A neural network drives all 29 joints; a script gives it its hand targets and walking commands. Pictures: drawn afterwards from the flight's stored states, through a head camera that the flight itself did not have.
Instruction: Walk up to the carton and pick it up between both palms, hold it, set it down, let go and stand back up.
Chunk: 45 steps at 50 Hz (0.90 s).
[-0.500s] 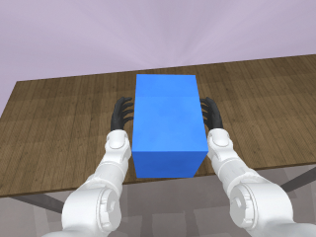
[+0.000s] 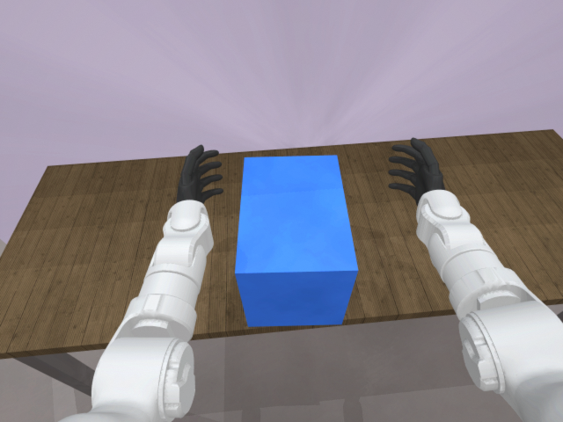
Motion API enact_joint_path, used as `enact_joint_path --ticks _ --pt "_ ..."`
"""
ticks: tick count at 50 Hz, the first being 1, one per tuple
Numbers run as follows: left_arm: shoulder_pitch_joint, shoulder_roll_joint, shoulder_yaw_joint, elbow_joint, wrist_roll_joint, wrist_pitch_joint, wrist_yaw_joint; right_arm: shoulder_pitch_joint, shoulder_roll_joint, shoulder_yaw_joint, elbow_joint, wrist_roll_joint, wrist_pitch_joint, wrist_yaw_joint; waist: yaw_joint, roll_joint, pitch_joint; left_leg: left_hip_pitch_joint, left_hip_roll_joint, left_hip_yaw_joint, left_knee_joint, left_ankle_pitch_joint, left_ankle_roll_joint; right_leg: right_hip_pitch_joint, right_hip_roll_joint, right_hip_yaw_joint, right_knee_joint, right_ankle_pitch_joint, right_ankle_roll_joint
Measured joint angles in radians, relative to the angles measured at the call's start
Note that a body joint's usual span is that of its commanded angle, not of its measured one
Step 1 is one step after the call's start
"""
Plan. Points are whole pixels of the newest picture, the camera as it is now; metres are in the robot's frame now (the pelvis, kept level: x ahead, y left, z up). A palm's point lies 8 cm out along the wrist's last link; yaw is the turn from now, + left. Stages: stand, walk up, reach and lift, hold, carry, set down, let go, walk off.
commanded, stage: set down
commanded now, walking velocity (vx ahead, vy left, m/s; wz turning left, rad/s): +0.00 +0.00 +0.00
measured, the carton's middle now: (292, 240) +0.43 +0.04 -0.03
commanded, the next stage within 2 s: none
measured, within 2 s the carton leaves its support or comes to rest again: rests again in 1.02 s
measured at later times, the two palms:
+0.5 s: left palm (173, 268) +0.32 +0.21 +0.04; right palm (430, 260) +0.35 -0.17 +0.04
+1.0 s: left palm (216, 251) +0.38 +0.16 +0.00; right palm (405, 241) +0.41 -0.15 +0.01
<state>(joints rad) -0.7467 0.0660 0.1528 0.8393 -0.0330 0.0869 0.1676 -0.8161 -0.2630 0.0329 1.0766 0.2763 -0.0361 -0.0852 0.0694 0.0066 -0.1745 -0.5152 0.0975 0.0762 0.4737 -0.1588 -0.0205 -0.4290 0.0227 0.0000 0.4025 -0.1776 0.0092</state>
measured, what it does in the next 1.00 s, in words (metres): stands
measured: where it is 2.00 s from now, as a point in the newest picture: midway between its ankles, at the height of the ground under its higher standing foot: outside the picture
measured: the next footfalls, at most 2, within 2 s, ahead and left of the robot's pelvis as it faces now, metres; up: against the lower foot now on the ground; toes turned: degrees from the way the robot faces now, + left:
none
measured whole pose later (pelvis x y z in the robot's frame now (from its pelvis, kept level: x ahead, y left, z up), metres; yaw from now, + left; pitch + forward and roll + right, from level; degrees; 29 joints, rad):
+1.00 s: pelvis -0.01 -0.01 -0.03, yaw +1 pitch +17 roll -2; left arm -0.62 0.08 0.05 0.90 -0.09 -0.24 0.11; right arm -0.73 -0.18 0.11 1.15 0.25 -0.44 -0.09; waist 0.03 0.02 -0.14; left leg -0.77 0.08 -0.02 0.71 -0.22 -0.04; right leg -0.70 0.03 -0.04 0.71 -0.29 0.00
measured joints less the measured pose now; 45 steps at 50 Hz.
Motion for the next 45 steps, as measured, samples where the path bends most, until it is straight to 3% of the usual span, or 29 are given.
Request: enact_joint_path --ticks 9,17,23,29,30,33,36,39,41,45 --pt "0.044 0.051 -0.032 0.069 -0.044 -0.031 -0.044 0.052 0.026 0.026 0.005 0.013 0.008 0.018 -0.023 -0.021 0.03 0.062 -0.003 -0.022 -0.013 0.01 -0.011 0.058 -0.001 -0.022 0.017 -0.016 -0.012" --pt "0.242 0.074 -0.062 -0.066 -0.063 -0.082 -0.071 0.258 0.087 -0.02 -0.148 -0.047 -0.05 0.021 -0.049 -0.023 0.064 0.084 -0.011 -0.054 -0.011 0.012 -0.019 0.094 -0.006 -0.054 0.02 -0.026 -0.017" --pt "0.348 0.086 -0.104 -0.184 -0.088 -0.068 -0.064 0.389 0.099 -0.037 -0.279 -0.062 -0.05 0.022 -0.051 -0.019 0.083 0.107 -0.018 -0.059 -0.015 0.013 -0.017 0.117 -0.011 -0.059 0.021 -0.03 -0.017" --pt "0.39 0.081 -0.129 -0.228 -0.092 -0.054 -0.058 0.449 0.096 -0.03 -0.338 -0.061 -0.043 0.028 -0.05 -0.019 0.098 0.143 -0.023 -0.052 -0.024 0.014 -0.013 0.145 -0.017 -0.053 0.024 -0.034 -0.015" --pt "0.383 0.079 -0.129 -0.197 -0.093 -0.068 -0.063 0.445 0.1 -0.036 -0.318 -0.071 -0.047 0.032 -0.055 -0.019 0.087 0.13 -0.027 -0.055 -0.012 -0.002 -0.007 0.133 -0.019 -0.054 0.037 -0.051 -0.014" --pt "0.151 0.109 -0.147 0.225 -0.15 -0.147 -0.088 0.266 0.123 -0.115 -0.054 -0.138 -0.017 0.032 -0.077 -0.037 0.024 -0.035 -0.069 -0.096 0.121 -0.084 0.045 -0.049 -0.038 -0.054 0.216 -0.17 -0.021" --pt "-0.019 0.123 -0.197 0.433 -0.218 -0.265 -0.034 0.124 0.136 -0.162 0.081 -0.168 -0.068 0.046 -0.079 -0.053 -0.041 -0.228 -0.066 -0.085 0.267 -0.065 -0.008 -0.257 -0.042 -0.034 0.381 -0.144 -0.018" --pt "-0.14 0.127 -0.279 0.557 -0.302 -0.362 0.01 0.004 0.138 -0.132 0.17 -0.142 -0.101 0.05 -0.09 -0.049 -0.084 -0.368 -0.066 -0.08 0.376 -0.121 -0.008 -0.4 -0.043 -0.026 0.493 -0.201 -0.011" --pt "-0.198 0.114 -0.3 0.599 -0.327 -0.379 0.015 -0.057 0.133 -0.109 0.214 -0.117 -0.12 0.045 -0.077 -0.037 -0.096 -0.429 -0.055 -0.082 0.414 -0.133 -0.009 -0.456 -0.032 -0.025 0.516 -0.204 -0.009" --pt "-0.195 0.068 -0.225 0.532 -0.246 -0.397 -0.003 -0.092 0.111 -0.064 0.239 -0.063 -0.207 0.018 -0.035 -0.005 -0.078 -0.444 -0.027 -0.091 0.413 -0.141 -0.015 -0.455 -0.003 -0.032 0.471 -0.177 -0.013"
